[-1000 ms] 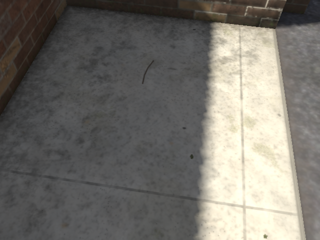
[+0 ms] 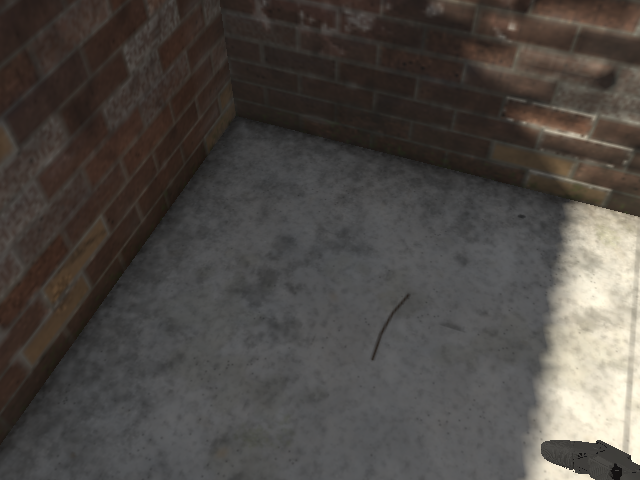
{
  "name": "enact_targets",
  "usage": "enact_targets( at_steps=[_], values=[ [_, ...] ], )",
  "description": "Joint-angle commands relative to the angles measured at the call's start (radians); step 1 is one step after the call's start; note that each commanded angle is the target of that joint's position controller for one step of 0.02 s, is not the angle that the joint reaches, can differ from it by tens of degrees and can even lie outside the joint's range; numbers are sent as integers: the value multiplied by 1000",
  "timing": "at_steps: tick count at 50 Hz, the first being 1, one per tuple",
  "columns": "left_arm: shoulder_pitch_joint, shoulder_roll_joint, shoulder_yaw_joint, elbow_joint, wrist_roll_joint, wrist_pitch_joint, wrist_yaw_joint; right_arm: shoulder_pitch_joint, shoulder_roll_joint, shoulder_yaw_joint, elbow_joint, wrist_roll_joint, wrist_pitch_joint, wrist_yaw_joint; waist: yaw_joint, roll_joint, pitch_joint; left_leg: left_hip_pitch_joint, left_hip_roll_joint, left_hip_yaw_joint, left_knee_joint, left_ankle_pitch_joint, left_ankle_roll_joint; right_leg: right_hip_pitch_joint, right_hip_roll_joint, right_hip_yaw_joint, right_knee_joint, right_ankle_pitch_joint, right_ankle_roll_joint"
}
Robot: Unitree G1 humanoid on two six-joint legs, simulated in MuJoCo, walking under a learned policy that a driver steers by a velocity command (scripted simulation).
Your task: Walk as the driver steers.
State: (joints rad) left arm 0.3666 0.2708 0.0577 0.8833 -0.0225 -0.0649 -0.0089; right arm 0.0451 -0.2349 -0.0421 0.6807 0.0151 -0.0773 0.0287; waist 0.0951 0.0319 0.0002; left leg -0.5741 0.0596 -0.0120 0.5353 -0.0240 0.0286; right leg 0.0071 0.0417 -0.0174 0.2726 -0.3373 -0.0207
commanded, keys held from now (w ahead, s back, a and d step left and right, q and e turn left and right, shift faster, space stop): w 0.10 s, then w+e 0.56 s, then no key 0.34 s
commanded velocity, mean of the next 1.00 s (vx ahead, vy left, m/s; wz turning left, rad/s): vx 0.42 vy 0.00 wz -0.30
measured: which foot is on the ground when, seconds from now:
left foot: up 0.00-0.02, down 0.04-0.62, up 0.64-1.00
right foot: down 0.00-0.04, up 0.06-0.58, down 0.60-1.00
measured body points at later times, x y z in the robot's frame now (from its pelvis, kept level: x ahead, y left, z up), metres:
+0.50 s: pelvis +0.26 +0.02 +0.00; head +0.28 +0.01 +0.45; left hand +0.47 +0.23 -0.10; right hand +0.25 -0.26 -0.12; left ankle +0.15 +0.13 -0.74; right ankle +0.41 -0.15 -0.69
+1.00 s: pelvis +0.50 -0.07 +0.00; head +0.53 -0.09 +0.45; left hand +0.69 +0.15 -0.11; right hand +0.57 -0.36 -0.10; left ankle +0.69 +0.01 -0.71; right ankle +0.42 -0.13 -0.74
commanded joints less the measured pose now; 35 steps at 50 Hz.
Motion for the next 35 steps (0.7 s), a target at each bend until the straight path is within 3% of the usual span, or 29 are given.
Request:
enact_targets(
  at_steps=[1, 2, 3, 4, 5, 6, 7, 8, 10, 12, 15, 19, 22, 25, 28, 29, 30, 31, 32, 33, 34, 35],
  values=[
    [-26, 180, 41, -39, -6, 6, 11, 67, -134, -48, -52, -6, -24, 4, -117, -122, -50, 190, -53, 48, -75, -47, 54, 8, -254, 104, 150, 717, -126],
    [-29, 148, 29, -48, 2, 6, 14, 229, -189, -72, -7, -13, -24, -5, -183, -93, -163, 445, -19, 15, -52, -6, 94, -91, -201, 62, 347, 716, -94],
    [23, 70, 2, -79, 24, -8, 12, 379, -282, -92, 9, -34, -21, -14, -200, 75, -324, 830, 228, -314, -22, 7, 210, -421, -93, -1, 719, 384, -33],
    [81, 29, -15, -72, 20, -29, 5, 415, -279, -89, 26, -19, -16, -10, -184, 262, -411, 978, 348, -674, -159, -136, 306, -680, 15, 82, 933, -249, -7],
    [3, 126, 10, -77, -5, -40, -2, 390, -202, -67, 22, -9, -12, -12, -205, 160, -311, 913, 311, -622, -194, -256, 266, -789, -48, 138, 1027, -226, -16],
    [-74, 143, 14, -101, -16, -43, -5, 312, -175, -56, 11, -6, -10, -15, -188, 102, -182, 764, 286, -474, -218, -227, 230, -817, -95, 108, 1016, -128, -24],
    [-111, 132, 14, -104, -7, -38, -3, 248, -150, -47, 4, -15, -10, -14, -160, 33, -113, 623, 248, -379, -254, -173, 211, -777, -133, 93, 968, -46, -20],
    [-109, 123, 19, -101, 0, -26, -1, 205, -123, -39, 2, -22, -15, -11, -126, 37, -66, 519, 215, -305, -297, -127, 197, -727, -161, 100, 918, 9, -15],
    [-60, 87, 18, -84, -6, 3, 3, 175, -109, -38, 15, -27, -32, -8, -86, 72, -46, 413, 188, -208, -362, -82, 189, -646, -174, 110, 889, 69, -2],
    [-72, 75, 21, -90, -6, 19, 9, 181, -125, -45, 34, -32, -44, -12, -77, 57, -17, 384, 186, -125, -396, -11, 190, -673, -169, 130, 857, 136, 15],
    [-134, 68, 25, -110, 1, 20, 9, 212, -140, -50, 65, -36, -44, -26, -90, 30, 5, 429, 182, -29, -405, 83, 174, -746, -154, 157, 740, 279, 29],
    [-240, 42, 16, -143, 6, 13, -12, 225, -157, -52, 88, -29, -38, -39, -127, 23, 35, 463, 161, 88, -415, 100, 135, -714, -140, 90, 525, 444, 22],
    [-331, 23, 6, -189, 7, 13, -29, 280, -175, -59, 120, -20, -23, -45, -168, 9, 74, 562, 196, 122, -398, 123, 130, -748, -137, 52, 427, 428, 4],
    [-383, 28, 5, -238, 5, 14, -47, 301, -191, -67, 140, -7, 1, -48, -176, 17, 87, 673, 231, 148, -330, 237, 117, -774, -122, 5, 375, 308, -26],
    [-306, 71, 28, -252, 5, 19, -58, 264, -232, -79, 130, 2, 22, -61, -108, 75, 8, 698, 229, 195, -139, 703, 81, -589, -36, -88, 365, 151, -82],
    [-195, 107, 48, -230, 2, 21, -55, 249, -243, -81, 127, 4, 30, -66, -43, 77, -53, 673, 210, 214, 16, 806, 63, -440, 7, -107, 335, 144, -111],
    [-31, 169, 81, -191, 2, 23, -42, 238, -238, -76, 120, 6, 30, -69, 42, 44, -138, 550, 165, 235, 242, 713, 26, -176, 29, -75, 261, 220, -152],
    [80, 267, 105, -169, 0, 31, -17, 269, -154, -47, 94, -33, 16, -65, 44, -152, -231, 248, 89, 231, 573, 103, -18, 132, -181, 244, 272, 315, -225],
    [35, 308, 102, -201, -2, 17, -22, 324, -75, -16, 45, -30, -22, -47, -43, -307, -371, -120, -125, 37, 879, -570, -64, 401, -386, 827, 99, 145, -441],
    [55, 222, 80, -204, 4, 13, -24, 208, -165, -35, 34, 8, -58, -29, 31, -163, -353, -232, -62, -103, 912, -518, -39, 391, -365, 775, 37, 99, -389],
    [0, 172, 65, -206, 10, 8, -21, 153, -174, -35, 17, 30, -71, -23, 13, -126, -217, -251, -21, -79, 863, -439, -21, 256, -340, 602, 45, 247, -345],
    [-80, 143, 53, -220, 12, 5, -20, 151, -164, -35, 29, 12, -70, -31, -44, -22, -125, -190, 28, -64, 776, -376, -25, 79, -301, 461, 55, 470, -303]
  ],
)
